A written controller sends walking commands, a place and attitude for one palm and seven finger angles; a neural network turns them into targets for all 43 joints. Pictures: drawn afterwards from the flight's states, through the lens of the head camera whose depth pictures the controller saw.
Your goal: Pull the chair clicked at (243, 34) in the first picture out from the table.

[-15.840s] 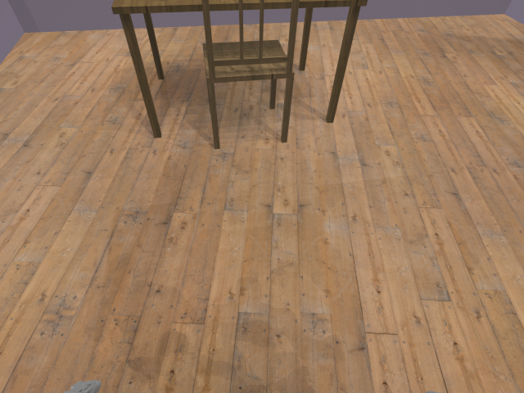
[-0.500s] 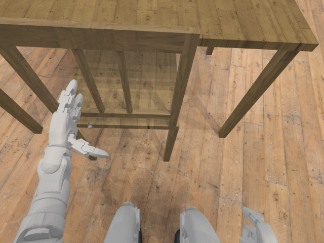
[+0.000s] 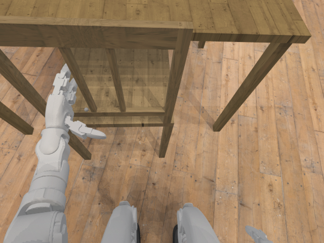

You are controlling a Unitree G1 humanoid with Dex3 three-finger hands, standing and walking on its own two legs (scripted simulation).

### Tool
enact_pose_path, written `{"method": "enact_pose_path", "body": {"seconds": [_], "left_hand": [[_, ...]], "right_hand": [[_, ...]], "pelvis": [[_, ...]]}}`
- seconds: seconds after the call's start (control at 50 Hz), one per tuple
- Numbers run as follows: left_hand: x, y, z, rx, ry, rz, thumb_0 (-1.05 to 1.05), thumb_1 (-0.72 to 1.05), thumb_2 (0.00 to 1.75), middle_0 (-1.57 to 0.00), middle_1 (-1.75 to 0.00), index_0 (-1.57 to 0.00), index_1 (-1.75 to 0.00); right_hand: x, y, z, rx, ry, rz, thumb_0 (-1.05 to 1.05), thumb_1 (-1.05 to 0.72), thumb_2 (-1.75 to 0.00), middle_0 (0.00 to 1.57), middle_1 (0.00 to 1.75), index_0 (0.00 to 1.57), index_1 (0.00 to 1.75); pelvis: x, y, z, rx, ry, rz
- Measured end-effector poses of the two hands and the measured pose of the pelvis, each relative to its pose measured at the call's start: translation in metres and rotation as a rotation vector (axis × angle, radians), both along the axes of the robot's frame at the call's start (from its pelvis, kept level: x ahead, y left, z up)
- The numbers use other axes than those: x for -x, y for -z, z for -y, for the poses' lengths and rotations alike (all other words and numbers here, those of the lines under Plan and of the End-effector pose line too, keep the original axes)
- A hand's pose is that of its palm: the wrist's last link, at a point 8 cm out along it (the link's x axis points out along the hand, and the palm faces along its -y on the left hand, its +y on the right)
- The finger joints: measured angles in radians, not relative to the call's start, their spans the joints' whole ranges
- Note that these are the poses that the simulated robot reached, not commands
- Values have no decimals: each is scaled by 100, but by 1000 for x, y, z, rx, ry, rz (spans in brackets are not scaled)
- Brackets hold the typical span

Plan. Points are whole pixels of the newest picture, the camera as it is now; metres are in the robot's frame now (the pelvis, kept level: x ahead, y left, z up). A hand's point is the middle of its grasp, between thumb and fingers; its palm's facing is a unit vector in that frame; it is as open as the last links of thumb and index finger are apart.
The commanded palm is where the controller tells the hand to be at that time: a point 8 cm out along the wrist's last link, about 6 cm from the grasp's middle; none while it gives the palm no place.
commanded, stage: push the fingers through the gap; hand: left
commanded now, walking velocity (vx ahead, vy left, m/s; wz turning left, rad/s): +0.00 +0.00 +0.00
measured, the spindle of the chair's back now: (82, 84) +0.51 +0.20 +0.02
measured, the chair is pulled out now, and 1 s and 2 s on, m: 0.00 0.00 0.00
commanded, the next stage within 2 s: hook a spindle and tug to test in 0.88 s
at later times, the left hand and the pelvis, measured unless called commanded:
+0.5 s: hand (92, 91) +0.48 +0.17 +0.02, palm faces +0.02 -1.00 -0.05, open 16.9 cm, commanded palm +0.45 +0.22 +0.02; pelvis +0.00 +0.00 -0.01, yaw -1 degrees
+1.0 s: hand (89, 90) +0.48 +0.18 +0.02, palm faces +0.01 -1.00 -0.03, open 16.9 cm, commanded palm +0.46 +0.22 +0.02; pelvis +0.00 +0.00 -0.01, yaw -1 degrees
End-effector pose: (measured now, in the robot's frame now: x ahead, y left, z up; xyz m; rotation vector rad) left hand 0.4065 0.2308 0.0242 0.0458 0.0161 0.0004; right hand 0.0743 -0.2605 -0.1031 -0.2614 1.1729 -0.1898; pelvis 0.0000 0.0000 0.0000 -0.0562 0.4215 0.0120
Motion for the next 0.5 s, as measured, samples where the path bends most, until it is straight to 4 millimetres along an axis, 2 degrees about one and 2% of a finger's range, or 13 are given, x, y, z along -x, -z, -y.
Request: {"method": "enact_pose_path", "body": {"seconds": [0.26,0.5], "left_hand": [[-21,-1,-2,-7,-14,3,-1,-50,30,-6,-8,-6,-8],[-50,-1,8,-2,-17,3,-1,-50,30,-6,-8,-6,-8]], "right_hand": [[8,6,1,-1,1,-36,0,-90,-90,20,30,20,30],[33,12,6,3,42,-106,0,-90,-90,20,30,20,30]], "pelvis": [[3,4,2,2,-2,-12],[5,10,5,0,10,-36]]}}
